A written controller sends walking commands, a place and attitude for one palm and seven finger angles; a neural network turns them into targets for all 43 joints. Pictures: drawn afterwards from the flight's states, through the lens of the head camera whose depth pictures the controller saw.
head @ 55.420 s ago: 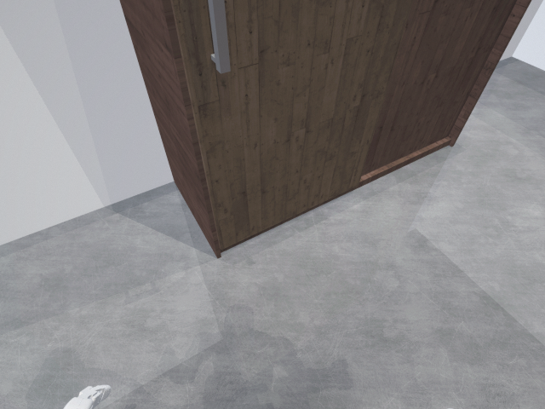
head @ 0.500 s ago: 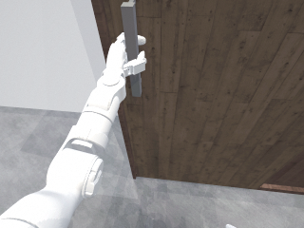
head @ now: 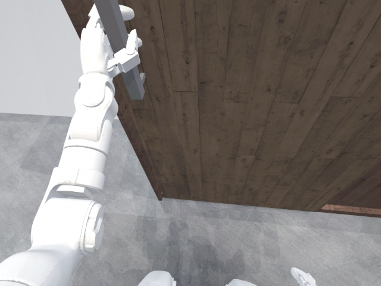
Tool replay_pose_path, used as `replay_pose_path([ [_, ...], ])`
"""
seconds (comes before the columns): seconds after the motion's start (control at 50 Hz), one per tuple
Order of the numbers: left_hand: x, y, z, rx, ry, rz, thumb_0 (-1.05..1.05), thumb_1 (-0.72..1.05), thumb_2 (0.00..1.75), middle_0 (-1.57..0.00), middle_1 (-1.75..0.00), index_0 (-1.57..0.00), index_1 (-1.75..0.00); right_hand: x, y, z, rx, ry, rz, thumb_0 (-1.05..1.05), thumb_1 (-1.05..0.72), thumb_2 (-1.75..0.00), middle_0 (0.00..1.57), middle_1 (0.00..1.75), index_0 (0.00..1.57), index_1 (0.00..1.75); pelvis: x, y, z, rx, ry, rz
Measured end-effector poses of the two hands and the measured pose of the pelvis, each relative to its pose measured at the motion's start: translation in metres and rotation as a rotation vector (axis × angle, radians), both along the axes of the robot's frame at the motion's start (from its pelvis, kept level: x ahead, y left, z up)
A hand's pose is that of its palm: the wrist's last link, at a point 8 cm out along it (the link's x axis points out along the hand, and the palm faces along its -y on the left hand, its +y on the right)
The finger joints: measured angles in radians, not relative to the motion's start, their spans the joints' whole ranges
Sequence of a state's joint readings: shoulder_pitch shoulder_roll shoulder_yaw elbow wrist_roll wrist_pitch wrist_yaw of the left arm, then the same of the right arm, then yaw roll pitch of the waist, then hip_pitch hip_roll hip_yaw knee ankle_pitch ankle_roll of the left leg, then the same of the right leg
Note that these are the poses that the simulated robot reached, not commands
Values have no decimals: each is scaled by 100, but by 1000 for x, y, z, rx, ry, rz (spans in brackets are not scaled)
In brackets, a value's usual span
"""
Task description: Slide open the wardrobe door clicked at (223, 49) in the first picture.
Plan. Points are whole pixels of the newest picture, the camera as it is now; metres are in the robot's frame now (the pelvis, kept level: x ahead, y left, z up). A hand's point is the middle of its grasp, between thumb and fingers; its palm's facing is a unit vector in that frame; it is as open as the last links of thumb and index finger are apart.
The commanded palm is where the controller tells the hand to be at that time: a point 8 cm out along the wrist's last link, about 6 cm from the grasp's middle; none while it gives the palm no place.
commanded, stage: step sideways, sliding the door along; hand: left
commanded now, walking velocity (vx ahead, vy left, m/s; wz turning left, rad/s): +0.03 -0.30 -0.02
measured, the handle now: (124, 36) +0.50 +0.16 +0.23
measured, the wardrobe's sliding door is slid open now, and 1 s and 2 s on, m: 0.02 0.21 0.53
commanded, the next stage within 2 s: none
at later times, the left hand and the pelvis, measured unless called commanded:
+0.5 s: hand (159, 53) +0.46 +0.09 +0.22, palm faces +0.35 -0.93 -0.13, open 6.5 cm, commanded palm +0.43 +0.06 +0.22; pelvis +0.07 -0.15 +0.00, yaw +3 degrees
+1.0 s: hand (241, 57) +0.45 -0.05 +0.22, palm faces +0.15 -0.99 -0.01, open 6.9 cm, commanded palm +0.43 -0.07 +0.21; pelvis +0.10 -0.20 +0.02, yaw +3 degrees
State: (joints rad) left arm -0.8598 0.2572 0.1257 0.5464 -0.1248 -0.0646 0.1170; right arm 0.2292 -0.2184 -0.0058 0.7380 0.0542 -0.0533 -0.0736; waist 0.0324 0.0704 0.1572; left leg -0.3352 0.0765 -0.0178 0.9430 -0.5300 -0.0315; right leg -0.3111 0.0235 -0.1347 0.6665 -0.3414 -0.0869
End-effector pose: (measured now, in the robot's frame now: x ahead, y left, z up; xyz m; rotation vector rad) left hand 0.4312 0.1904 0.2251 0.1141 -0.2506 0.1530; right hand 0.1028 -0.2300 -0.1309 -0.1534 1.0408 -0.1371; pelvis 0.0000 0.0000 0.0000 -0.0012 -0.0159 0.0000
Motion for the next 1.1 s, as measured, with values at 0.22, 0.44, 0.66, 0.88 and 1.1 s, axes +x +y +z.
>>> replay_pose_path([
  [0.22,-2,-14,-5,-12,-103,14,-3,69,80,-46,-140,-25,-138,95,-29,20,-51,-112,171,1,-91,-90,19,29,20,30,5,-33,4,11,21,52],
  [0.44,-3,-42,-5,27,-115,100,-5,66,82,-46,-140,-26,-132,169,-43,43,93,-243,291,1,-90,-90,20,30,21,30,48,-115,9,-59,-30,24],
  [0.66,-8,-93,-4,37,-86,276,-7,64,80,-46,-140,-21,-131,215,-140,20,41,-298,234,1,-90,-90,20,29,20,30,74,-173,2,10,7,128],
  [0.88,-8,-152,-11,-18,-186,62,-4,70,76,-46,-140,-13,-122,198,-144,46,20,-239,319,2,-91,-90,19,29,20,30,86,-185,8,-62,2,105],
  [1.1,-3,-222,-11,-29,-212,-65,-3,70,79,-46,-140,-17,-132,217,-144,60,139,-303,335,1,-90,-90,20,30,21,30,112,-226,16,-68,-28,19],
])
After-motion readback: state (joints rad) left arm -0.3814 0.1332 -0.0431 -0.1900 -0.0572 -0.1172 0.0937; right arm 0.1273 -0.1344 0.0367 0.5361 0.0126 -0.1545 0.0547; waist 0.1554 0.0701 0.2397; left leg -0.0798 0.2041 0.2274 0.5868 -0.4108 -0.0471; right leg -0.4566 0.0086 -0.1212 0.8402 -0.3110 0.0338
